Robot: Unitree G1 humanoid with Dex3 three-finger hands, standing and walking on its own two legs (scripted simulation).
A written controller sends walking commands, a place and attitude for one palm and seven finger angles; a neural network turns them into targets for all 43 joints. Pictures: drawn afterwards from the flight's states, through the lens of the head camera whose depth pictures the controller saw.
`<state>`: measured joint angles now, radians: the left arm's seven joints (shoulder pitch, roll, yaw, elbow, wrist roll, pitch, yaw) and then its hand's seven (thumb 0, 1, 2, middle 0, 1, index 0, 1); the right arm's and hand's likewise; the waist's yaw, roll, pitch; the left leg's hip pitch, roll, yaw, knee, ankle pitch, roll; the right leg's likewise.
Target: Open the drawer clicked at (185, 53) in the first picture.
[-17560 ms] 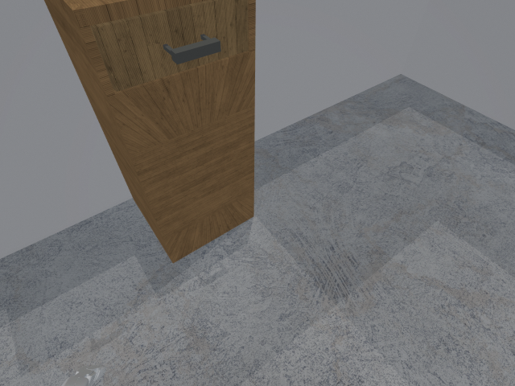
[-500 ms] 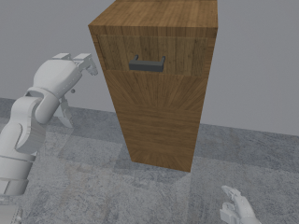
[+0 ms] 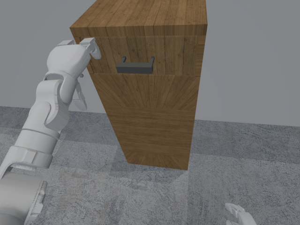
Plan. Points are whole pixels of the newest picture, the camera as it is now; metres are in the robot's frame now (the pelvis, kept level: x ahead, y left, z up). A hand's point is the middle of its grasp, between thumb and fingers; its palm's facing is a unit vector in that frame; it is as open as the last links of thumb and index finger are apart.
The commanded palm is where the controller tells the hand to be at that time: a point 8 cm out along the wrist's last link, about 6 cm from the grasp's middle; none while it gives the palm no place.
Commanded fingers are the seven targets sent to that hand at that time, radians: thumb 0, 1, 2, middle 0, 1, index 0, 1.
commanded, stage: move the hooked fingers above the handle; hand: left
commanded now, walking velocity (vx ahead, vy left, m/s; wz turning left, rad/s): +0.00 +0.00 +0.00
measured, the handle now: (136, 63) +0.58 +0.10 +0.13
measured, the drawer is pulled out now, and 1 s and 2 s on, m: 0.00 0.00 0.00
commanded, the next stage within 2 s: none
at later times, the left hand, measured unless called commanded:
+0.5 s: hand (103, 62) +0.49 +0.18 +0.20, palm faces +0.06 +0.02 -1.00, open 13.8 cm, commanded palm +0.46 +0.15 +0.25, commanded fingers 0.00 -0.50 0.30 -0.30 -1.20 -0.30 -1.20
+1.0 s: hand (127, 51) +0.54 +0.11 +0.19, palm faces +0.02 -0.02 -1.00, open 13.4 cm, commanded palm +0.52 +0.13 +0.24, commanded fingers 0.00 -0.50 0.30 -0.30 -1.20 -0.30 -1.20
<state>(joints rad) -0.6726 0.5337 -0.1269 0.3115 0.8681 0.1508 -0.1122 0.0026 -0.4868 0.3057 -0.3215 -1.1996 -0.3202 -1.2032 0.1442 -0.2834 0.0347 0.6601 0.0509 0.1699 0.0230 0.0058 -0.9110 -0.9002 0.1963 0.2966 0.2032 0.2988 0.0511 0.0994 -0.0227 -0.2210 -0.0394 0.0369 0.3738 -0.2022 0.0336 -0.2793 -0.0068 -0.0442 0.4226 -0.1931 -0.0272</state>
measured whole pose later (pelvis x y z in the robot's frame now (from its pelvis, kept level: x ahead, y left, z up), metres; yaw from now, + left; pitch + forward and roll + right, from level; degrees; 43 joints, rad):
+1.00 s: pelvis +0.02 -0.01 -0.01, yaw -2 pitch +11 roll +1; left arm -1.21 0.39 -0.19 1.06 1.00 0.24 -0.03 0.00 -0.48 0.31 -0.36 -1.24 -0.37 -1.27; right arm 0.25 -0.27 0.02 0.72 0.05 0.22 -0.04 0.00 -0.91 -0.90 0.20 0.30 0.21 0.30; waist -0.09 0.07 -0.10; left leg -0.36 -0.02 0.07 0.43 -0.25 0.03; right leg -0.43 0.02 -0.01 0.47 -0.23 -0.03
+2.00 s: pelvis +0.02 +0.00 -0.01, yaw +0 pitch +10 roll +1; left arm -1.18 0.44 -0.31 0.99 0.95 0.32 -0.08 0.00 -0.48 0.31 -0.32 -1.20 -0.32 -1.20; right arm 0.28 -0.27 -0.02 0.72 0.06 0.19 -0.01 0.00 -0.91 -0.90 0.20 0.30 0.21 0.30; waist -0.05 0.07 -0.11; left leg -0.37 -0.03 0.03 0.45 -0.26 0.03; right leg -0.42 0.00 -0.05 0.48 -0.24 -0.03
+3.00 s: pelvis +0.01 +0.00 -0.01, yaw -4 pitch +11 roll +1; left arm -1.26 0.34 -0.19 1.09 1.02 0.27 0.05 0.00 -0.49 0.31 -0.40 -1.27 -0.34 -1.26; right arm 0.19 -0.25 0.06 0.70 0.08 0.22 -0.07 0.00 -0.91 -0.90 0.20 0.30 0.21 0.30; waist -0.12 0.08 -0.11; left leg -0.38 -0.01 0.11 0.45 -0.26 0.04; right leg -0.46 0.02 0.03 0.49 -0.21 -0.02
